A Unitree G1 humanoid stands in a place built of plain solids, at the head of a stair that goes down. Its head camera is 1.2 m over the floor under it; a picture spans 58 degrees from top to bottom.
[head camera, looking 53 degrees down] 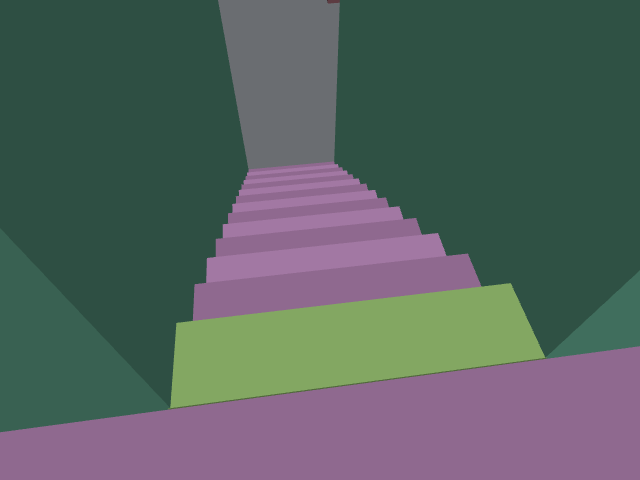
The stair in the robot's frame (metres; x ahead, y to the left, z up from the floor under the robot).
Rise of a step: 0.19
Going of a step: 0.26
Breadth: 1.08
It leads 8 degrees to the left of straight ahead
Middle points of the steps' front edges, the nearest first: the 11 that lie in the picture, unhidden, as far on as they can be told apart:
0.66 -0.09 0.00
0.91 -0.06 -0.19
1.17 -0.02 -0.38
1.42 0.01 -0.58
1.67 0.05 -0.77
1.92 0.08 -0.96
2.18 0.11 -1.16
2.43 0.15 -1.35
2.68 0.18 -1.54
2.94 0.21 -1.74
3.19 0.25 -1.93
